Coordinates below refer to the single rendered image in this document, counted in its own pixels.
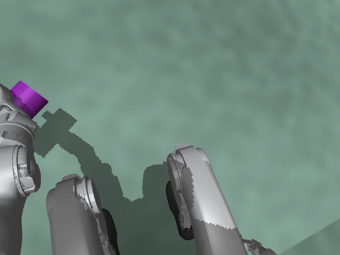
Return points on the left robot arm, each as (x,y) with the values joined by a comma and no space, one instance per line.
(19,173)

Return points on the can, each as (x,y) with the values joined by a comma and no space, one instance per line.
(27,99)

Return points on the right robot foot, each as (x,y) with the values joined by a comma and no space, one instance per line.
(185,233)

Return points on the left robot foot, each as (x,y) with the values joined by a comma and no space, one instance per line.
(111,230)

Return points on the left robot hand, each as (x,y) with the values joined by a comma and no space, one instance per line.
(5,94)

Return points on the right robot hand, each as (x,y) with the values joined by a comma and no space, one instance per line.
(256,248)

